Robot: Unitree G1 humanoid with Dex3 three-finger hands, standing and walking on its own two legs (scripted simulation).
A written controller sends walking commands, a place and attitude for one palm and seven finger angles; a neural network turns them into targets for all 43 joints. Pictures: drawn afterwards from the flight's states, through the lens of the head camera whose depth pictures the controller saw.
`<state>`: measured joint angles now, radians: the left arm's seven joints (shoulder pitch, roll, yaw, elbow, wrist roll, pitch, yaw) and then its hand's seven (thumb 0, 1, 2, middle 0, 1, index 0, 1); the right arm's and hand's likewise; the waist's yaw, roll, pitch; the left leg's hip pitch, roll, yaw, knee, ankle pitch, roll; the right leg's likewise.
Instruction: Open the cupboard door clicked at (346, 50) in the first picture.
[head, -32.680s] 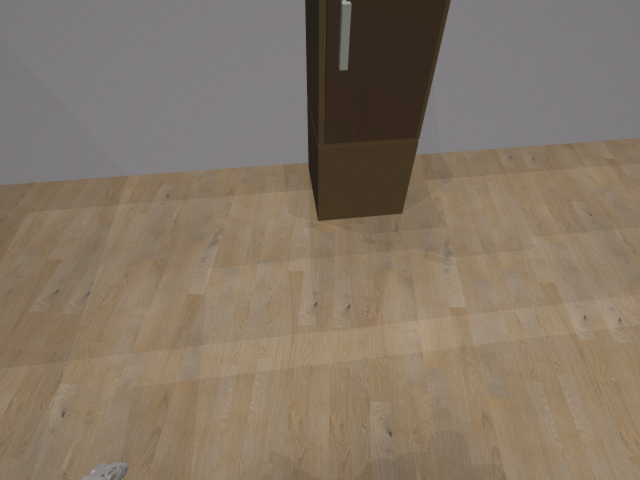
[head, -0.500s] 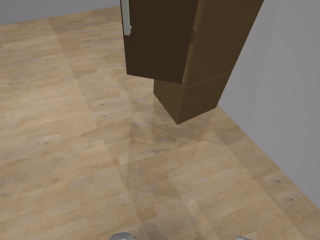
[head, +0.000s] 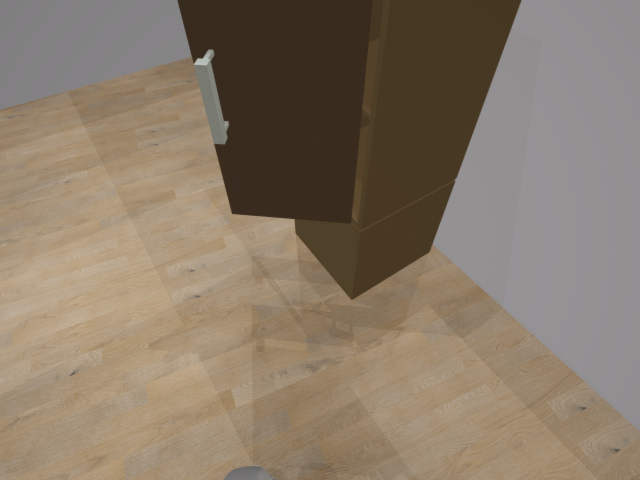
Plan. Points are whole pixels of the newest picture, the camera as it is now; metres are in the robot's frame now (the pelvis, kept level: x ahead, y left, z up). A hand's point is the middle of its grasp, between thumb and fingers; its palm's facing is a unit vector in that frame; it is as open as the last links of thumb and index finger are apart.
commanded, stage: take the last steps up to it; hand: left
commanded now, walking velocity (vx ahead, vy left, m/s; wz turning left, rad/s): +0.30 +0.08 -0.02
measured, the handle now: (215, 98) +0.80 +0.26 +0.04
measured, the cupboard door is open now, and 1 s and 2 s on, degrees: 50 50 50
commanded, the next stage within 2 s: come to a stop and stand still in 0.34 s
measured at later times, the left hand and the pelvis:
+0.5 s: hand (173, 399) +0.26 +0.25 -0.17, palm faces -0.02 -0.98 -0.17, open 7.4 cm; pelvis +0.18 +0.08 +0.00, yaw -3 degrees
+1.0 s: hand (183, 390) +0.28 +0.25 -0.19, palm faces -0.03 -0.97 -0.24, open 7.4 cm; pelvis +0.21 +0.05 -0.02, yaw -2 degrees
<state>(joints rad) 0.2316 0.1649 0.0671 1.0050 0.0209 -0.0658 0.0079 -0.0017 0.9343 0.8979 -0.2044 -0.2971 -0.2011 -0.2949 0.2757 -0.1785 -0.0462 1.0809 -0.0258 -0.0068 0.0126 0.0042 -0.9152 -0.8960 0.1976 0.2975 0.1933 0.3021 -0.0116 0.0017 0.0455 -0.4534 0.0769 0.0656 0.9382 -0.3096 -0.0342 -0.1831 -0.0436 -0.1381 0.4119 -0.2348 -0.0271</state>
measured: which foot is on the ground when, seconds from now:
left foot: up 0.00-0.16, down 0.18-1.00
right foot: down 0.00-0.18, up 0.20-0.54, down 0.56-1.00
